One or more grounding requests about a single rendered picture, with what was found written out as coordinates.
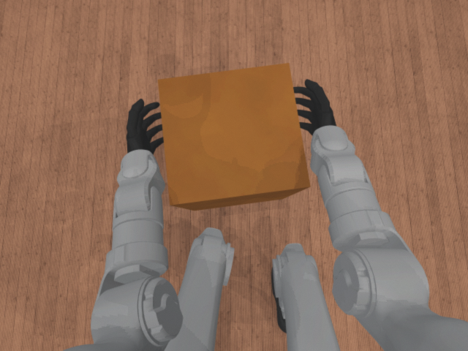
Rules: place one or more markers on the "robot left thigh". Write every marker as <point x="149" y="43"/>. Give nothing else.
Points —
<point x="207" y="270"/>

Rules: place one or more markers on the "carton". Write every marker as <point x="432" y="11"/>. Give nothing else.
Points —
<point x="232" y="137"/>

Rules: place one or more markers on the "right robot upper arm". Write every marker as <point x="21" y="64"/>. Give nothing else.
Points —
<point x="386" y="290"/>

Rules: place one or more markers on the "right robot foot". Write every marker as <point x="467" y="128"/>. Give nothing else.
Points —
<point x="280" y="320"/>

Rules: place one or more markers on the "robot left forearm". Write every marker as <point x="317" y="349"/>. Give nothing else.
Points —
<point x="138" y="249"/>

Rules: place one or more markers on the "right robot hand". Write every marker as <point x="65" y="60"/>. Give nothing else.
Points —
<point x="320" y="113"/>

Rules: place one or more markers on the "robot right forearm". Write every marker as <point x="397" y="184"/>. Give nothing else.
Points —
<point x="356" y="218"/>

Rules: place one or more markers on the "left robot hand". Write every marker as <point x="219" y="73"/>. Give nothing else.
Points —
<point x="137" y="135"/>

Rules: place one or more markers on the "left robot upper arm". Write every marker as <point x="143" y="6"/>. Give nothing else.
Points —
<point x="143" y="315"/>

